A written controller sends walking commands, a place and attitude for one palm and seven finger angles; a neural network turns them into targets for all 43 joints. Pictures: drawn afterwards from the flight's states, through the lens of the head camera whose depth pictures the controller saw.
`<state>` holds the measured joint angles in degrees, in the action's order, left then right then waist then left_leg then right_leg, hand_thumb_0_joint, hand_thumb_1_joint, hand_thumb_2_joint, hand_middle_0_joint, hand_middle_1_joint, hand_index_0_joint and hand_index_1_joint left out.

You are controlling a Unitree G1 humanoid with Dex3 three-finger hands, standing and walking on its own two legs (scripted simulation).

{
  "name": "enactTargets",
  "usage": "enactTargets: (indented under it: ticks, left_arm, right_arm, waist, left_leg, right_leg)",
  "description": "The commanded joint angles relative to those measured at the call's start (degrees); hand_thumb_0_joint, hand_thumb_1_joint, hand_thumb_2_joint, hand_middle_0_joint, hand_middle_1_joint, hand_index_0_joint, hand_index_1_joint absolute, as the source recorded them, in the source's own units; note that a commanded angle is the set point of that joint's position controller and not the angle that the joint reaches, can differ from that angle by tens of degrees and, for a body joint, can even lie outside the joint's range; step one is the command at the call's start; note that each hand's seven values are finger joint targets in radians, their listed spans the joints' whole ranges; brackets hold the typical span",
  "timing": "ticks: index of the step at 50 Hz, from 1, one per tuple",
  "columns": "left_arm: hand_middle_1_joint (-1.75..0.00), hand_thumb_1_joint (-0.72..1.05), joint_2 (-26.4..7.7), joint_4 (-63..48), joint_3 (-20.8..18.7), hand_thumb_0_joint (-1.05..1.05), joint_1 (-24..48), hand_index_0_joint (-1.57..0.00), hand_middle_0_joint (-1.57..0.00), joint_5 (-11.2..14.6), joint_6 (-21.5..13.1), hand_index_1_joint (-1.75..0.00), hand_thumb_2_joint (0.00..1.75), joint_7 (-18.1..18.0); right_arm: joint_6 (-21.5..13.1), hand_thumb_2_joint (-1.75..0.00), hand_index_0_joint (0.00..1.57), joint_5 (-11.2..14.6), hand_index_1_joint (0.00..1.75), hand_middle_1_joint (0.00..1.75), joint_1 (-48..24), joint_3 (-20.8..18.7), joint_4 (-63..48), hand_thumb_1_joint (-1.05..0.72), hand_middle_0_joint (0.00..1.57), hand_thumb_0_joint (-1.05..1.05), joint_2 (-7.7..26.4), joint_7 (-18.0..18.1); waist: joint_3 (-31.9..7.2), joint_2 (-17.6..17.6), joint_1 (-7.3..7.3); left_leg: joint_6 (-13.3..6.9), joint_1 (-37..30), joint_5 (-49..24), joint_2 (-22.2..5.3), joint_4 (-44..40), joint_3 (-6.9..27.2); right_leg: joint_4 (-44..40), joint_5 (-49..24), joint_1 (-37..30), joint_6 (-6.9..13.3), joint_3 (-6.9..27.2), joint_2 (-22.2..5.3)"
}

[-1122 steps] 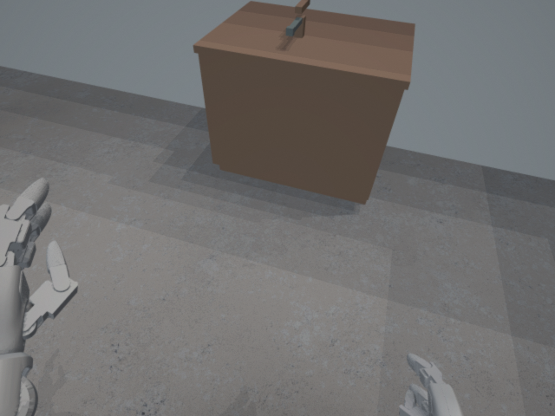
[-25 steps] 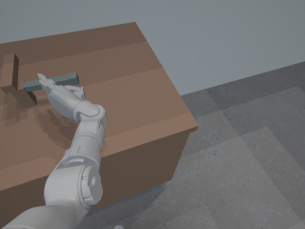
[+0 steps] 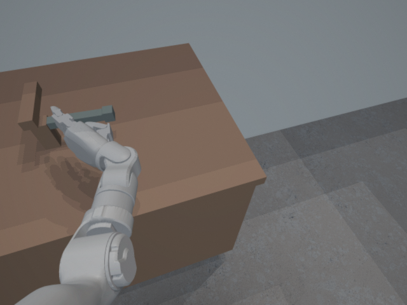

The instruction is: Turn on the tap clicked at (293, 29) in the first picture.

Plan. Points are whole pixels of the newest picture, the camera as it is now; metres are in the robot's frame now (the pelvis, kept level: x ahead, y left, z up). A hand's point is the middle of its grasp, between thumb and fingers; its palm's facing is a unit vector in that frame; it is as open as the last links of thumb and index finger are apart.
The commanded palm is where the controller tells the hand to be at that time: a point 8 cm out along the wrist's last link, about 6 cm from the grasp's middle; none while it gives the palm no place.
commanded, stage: lift the hand up off the lever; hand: left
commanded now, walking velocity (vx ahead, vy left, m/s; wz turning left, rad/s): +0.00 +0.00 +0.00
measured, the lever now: (108, 113) +0.56 +0.22 +0.04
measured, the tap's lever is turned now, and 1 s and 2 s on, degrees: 86 86 86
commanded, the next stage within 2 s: draw the hand back beside the body in 0.74 s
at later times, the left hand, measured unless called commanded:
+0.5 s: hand (109, 123) +0.45 +0.18 +0.12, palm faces +0.79 -0.60 -0.11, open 7.8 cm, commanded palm +0.39 +0.19 +0.12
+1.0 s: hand (120, 121) +0.44 +0.15 +0.13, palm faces +0.50 -0.86 -0.12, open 7.8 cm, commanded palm +0.37 +0.20 +0.13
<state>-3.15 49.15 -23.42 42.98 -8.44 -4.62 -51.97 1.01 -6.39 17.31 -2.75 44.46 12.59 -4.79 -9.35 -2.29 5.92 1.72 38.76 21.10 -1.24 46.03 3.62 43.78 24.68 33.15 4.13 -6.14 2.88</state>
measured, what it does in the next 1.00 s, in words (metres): stands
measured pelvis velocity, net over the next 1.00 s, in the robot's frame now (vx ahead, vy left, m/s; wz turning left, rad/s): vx -0.01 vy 0.00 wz -0.04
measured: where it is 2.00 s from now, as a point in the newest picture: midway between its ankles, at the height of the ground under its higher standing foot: outside the picture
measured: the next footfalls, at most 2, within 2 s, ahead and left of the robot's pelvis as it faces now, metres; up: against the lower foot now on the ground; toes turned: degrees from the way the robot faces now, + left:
none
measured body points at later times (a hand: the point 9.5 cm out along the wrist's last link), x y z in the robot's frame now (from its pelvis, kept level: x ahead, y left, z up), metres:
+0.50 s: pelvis -0.01 +0.00 +0.00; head +0.03 +0.00 +0.45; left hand +0.40 +0.20 +0.12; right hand +0.06 -0.24 -0.13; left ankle +0.01 +0.14 -0.70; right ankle -0.04 -0.07 -0.70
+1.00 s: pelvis -0.01 +0.00 +0.01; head +0.02 -0.01 +0.46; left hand +0.41 +0.19 +0.14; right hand +0.05 -0.26 -0.12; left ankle +0.01 +0.14 -0.70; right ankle -0.04 -0.07 -0.70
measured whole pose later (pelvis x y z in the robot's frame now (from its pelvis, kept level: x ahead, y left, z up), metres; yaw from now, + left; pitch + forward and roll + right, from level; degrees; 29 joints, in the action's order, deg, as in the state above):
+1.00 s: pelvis -0.01 +0.00 +0.01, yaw -2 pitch +9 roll +0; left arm -7.0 36.1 -14.5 33.9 -4.3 -1.3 -30.8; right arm 2.2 -2.3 17.8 -1.7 41.3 12.6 -0.2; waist -6.8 -1.8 4.6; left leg 1.6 30.7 18.7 -2.0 40.1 1.0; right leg 39.2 22.0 26.8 4.1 -3.4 3.4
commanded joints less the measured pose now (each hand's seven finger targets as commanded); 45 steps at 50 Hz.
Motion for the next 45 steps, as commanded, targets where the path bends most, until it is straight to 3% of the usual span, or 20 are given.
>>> enactTargets:
  ticks: [1, 6, 8, 12, 13, 15, 18, 21, 23, 25, 27, 28, 29, 33, 36, 38, 42, 43, 44, 45]
  left_arm:
    - [-0.15, 0.90, -8.05, -13.31, 3.99, 0.00, 26.23, -0.15, -0.15, -1.95, -2.27, -0.15, 0.90, -0.16]
    - [-0.15, 0.90, -6.07, -13.12, 5.92, 0.00, 27.83, -0.15, -0.15, -2.10, -1.50, -0.15, 0.90, -0.37]
    - [-0.15, 0.90, -8.13, -13.65, 3.67, 0.00, 26.47, -0.15, -0.15, -1.86, -1.16, -0.15, 0.90, -0.65]
    - [-0.15, 0.90, -6.35, -13.49, 5.07, 0.00, 25.97, -0.15, -0.15, -1.67, 0.24, -0.15, 0.90, -0.69]
    - [-0.15, 0.90, -8.16, -13.40, 3.30, 0.00, 26.23, -0.15, -0.15, -1.89, 0.41, -0.15, 0.90, -0.88]
    - [-0.15, 0.90, -5.69, -13.59, 5.63, 0.00, 27.67, -0.15, -0.15, -1.79, 0.97, -0.15, 0.90, -0.87]
    - [-0.15, 0.90, -8.34, -12.95, 3.57, 0.00, 29.28, -0.15, -0.15, -2.09, 1.26, -0.15, 0.90, -1.31]
    - [-0.15, 0.90, -6.83, -13.29, 5.05, 0.00, 30.46, -0.15, -0.15, -2.52, 1.16, -0.15, 0.90, -1.49]
    - [-0.15, 0.90, -9.23, -13.39, 2.94, 0.00, 28.96, -0.15, -0.15, -2.60, 1.38, -0.15, 0.90, -1.50]
    - [-0.15, 0.90, -7.64, -13.42, 4.24, 0.00, 29.19, -0.15, -0.15, -2.23, 1.98, -0.15, 0.90, -1.25]
    - [-0.15, 0.90, -7.87, -12.83, 4.15, 0.00, 29.23, -0.15, -0.15, -1.88, 2.77, -0.15, 0.90, -1.12]
    - [-0.15, 0.90, -9.39, -11.70, 2.63, 0.00, 28.18, -0.15, -0.15, -1.94, 3.11, -0.15, 0.90, -1.05]
    - [-0.15, 0.90, -6.62, -12.48, 5.19, 0.00, 29.30, -0.15, -0.15, -1.60, 3.13, -0.15, 0.90, -0.76]
    - [-0.15, 0.90, -8.76, -11.15, 3.51, 0.00, 30.35, -0.15, -0.15, -1.94, 2.99, -0.15, 0.90, -1.07]
    - [-0.15, 0.90, -8.07, -12.53, 4.42, 0.00, 31.95, -0.15, -0.15, -2.22, 1.95, -0.15, 0.90, -1.34]
    - [-0.15, 0.90, -10.65, -12.46, 2.22, 0.00, 31.03, -0.15, -0.15, -2.48, 1.74, -0.15, 0.90, -1.45]
    - [-0.15, 0.90, -9.36, -12.98, 3.62, 0.00, 30.67, -0.15, -0.15, -2.30, 1.90, -0.15, 0.90, -0.96]
    - [-0.15, 0.90, -8.79, -17.84, 13.06, 0.00, 25.69, -0.15, -0.15, -3.72, 1.82, -0.15, 0.90, 7.68]
    - [-0.16, 0.90, -12.05, -20.76, 10.22, 0.00, 24.26, -0.15, -0.15, -2.19, 1.23, -0.16, 0.90, 11.49]
    - [-0.16, 0.90, -13.24, -24.22, 10.56, 0.00, 20.80, -0.15, -0.15, -1.20, 0.88, -0.16, 0.90, 14.88]
  right_arm:
    - [-1.38, -0.90, 0.20, 0.29, 0.30, 0.30, 1.22, -2.36, -5.12, -0.90, 0.20, 0.00, 6.90, 0.73]
    - [-1.62, -0.90, 0.20, 0.29, 0.30, 0.30, 0.29, -2.18, -4.73, -0.90, 0.20, 0.00, 6.70, 0.83]
    - [-1.61, -0.90, 0.20, 0.27, 0.30, 0.30, 0.14, -2.37, -4.71, -0.90, 0.20, 0.00, 6.93, 1.00]
    - [-1.47, -0.90, 0.20, 0.40, 0.30, 0.30, -0.42, -2.08, -5.18, -0.90, 0.20, 0.00, 6.61, 0.86]
    - [-1.43, -0.90, 0.20, 0.42, 0.30, 0.30, -0.43, -2.26, -4.88, -0.90, 0.20, 0.00, 6.93, 1.07]
    - [-1.52, -0.90, 0.20, 0.47, 0.30, 0.30, -0.97, -1.91, -5.17, -0.90, 0.20, 0.00, 6.58, 0.94]
    - [-1.71, -0.90, 0.20, 0.43, 0.30, 0.30, -1.26, -2.06, -4.58, -0.90, 0.20, 0.00, 6.81, 1.36]
    - [-2.11, -0.90, 0.20, 0.24, 0.30, 0.30, -1.14, -1.92, -4.69, -0.90, 0.20, 0.00, 6.37, 1.27]
    - [-2.08, -0.90, 0.20, 0.22, 0.30, 0.30, -1.00, -2.18, -4.64, -0.90, 0.20, 0.00, 6.69, 1.43]
    - [-2.06, -0.90, 0.20, 0.37, 0.30, 0.30, -0.87, -1.93, -4.98, -0.90, 0.20, 0.00, 6.41, 1.38]
    - [-1.98, -0.90, 0.20, 0.47, 0.30, 0.30, -0.96, -1.82, -5.13, -0.90, 0.20, 0.00, 6.73, 1.48]
    - [-1.85, -0.90, 0.20, 0.54, 0.30, 0.30, -0.73, -2.04, -4.64, -0.90, 0.20, 0.00, 6.90, 1.65]
    - [-1.90, -0.90, 0.20, 0.61, 0.30, 0.30, -0.77, -1.79, -5.00, -0.90, 0.20, 0.00, 6.75, 1.54]
    - [-2.18, -0.90, 0.20, 0.49, 0.30, 0.30, -0.67, -1.89, -4.32, -0.90, 0.20, 0.00, 7.00, 1.72]
    - [-2.56, -0.90, 0.20, 0.39, 0.30, 0.30, -0.37, -1.90, -4.58, -0.90, 0.20, 0.00, 6.67, 1.60]
    - [-2.56, -0.90, 0.20, 0.23, 0.30, 0.30, 0.04, -2.05, -4.25, -0.90, 0.20, 0.00, 6.91, 1.70]
    - [-2.31, -0.90, 0.20, 0.41, 0.30, 0.30, 0.00, -1.92, -4.93, -0.90, 0.20, 0.00, 6.74, 1.70]
    - [-1.15, -0.90, 0.20, 1.15, 0.30, 0.30, 0.24, -2.38, -6.54, -0.90, 0.20, 0.00, 7.81, 2.91]
    - [-1.14, -0.90, 0.20, 2.23, 0.30, 0.30, 0.89, -2.48, -8.08, -0.90, 0.20, 0.00, 8.00, 3.74]
    - [-0.93, -0.90, 0.20, 2.92, 0.30, 0.30, 1.00, -2.18, -9.19, -0.90, 0.20, 0.00, 7.70, 4.39]
  waist:
    - [-18.27, 1.16, 0.80]
    - [-17.39, 0.77, 1.04]
    - [-18.43, 0.87, 0.03]
    - [-17.85, 2.41, 0.15]
    - [-17.91, 2.21, -0.27]
    - [-16.75, 1.97, 0.24]
    - [-16.36, 2.41, 0.15]
    - [-17.55, 2.42, 0.44]
    - [-18.75, 1.64, -0.48]
    - [-18.73, 1.49, -0.19]
    - [-17.78, 2.53, 0.15]
    - [-17.18, 2.23, -0.40]
    - [-17.13, 1.97, 0.28]
    - [-15.72, 2.66, 0.38]
    - [-17.52, 2.43, 0.62]
    - [-18.51, 1.20, -0.10]
    - [-18.74, 1.17, 0.49]
    - [-19.50, 2.29, 1.05]
    - [-22.19, 1.63, -0.02]
    - [-23.07, 0.66, -1.39]
  left_leg:
    - [-2.84, -12.47, -19.36, 1.87, -2.47, -2.36]
    - [-2.59, -14.02, -19.26, 1.61, -2.91, -1.90]
    - [-2.51, -13.91, -19.46, 1.72, -3.08, -1.69]
    - [-2.51, -13.69, -19.89, 1.75, -3.36, -2.16]
    - [-2.42, -13.90, -19.98, 1.70, -3.52, -1.75]
    - [-2.49, -13.96, -19.10, 1.74, -3.88, -1.96]
    - [-2.62, -12.90, -16.59, 1.79, -4.18, -1.66]
    - [-2.64, -13.62, -17.33, 1.80, -3.83, -1.98]
    - [-2.53, -13.49, -17.84, 1.89, -3.88, -1.72]
    - [-2.52, -13.69, -18.23, 1.90, -4.07, -2.12]
    - [-2.70, -13.07, -17.44, 1.94, -4.35, -2.37]
    - [-2.56, -13.08, -17.37, 1.80, -4.70, -1.86]
    - [-2.63, -13.57, -17.59, 1.91, -4.83, -2.07]
    - [-2.83, -12.39, -15.50, 1.97, -4.86, -1.86]
    - [-2.99, -12.77, -15.38, 2.03, -4.53, -2.12]
    - [-2.89, -12.67, -16.25, 2.12, -4.29, -2.03]
    - [-2.91, -12.83, -16.85, 2.02, -4.18, -2.51]
    - [-3.25, -15.22, -19.22, 2.15, -4.49, -3.53]
    - [-3.62, -17.27, -21.10, 2.17, -4.96, -4.04]
    - [-3.67, -18.07, -22.04, 2.30, -5.78, -4.29]
  right_leg:
    - [-6.67, -28.29, -9.56, -3.63, 2.90, -2.36]
    - [-6.95, -25.40, -7.77, -3.21, 2.50, -2.08]
    - [-6.82, -25.81, -8.98, -3.11, 2.53, -2.07]
    - [-7.15, -27.23, -9.76, -3.36, 2.42, -2.30]
    - [-7.10, -26.48, -9.78, -3.16, 2.45, -2.23]
    - [-7.50, -25.25, -8.80, -3.20, 2.32, -2.20]
    - [-8.05, -22.69, -8.63, -3.21, 2.69, -2.21]
    - [-7.75, -23.38, -8.47, -3.28, 2.64, -2.17]
    - [-7.45, -23.87, -9.51, -3.11, 2.74, -2.13]
    - [-7.56, -24.66, -9.76, -3.28, 2.69, -2.27]
    - [-8.23, -24.82, -10.18, -3.53, 2.89, -2.37]
    - [-8.26, -23.93, -10.08, -3.24, 2.64, -2.23]
    - [-8.38, -24.09, -9.64, -3.35, 2.75, -2.26]
    - [-8.97, -22.53, -9.10, -3.50, 2.90, -2.31]
    - [-8.74, -22.40, -9.04, -3.60, 3.13, -2.27]
    - [-8.23, -23.67, -9.79, -3.50, 3.19, -2.31]
    - [-8.28, -25.24, -10.30, -3.74, 3.36, -2.55]
    - [-7.32, -29.27, -12.85, -3.12, 4.69, -1.99]
    - [-8.02, -32.56, -15.30, -3.01, 5.21, -2.08]
    - [-8.15, -35.03, -17.82, -3.13, 5.63, -1.98]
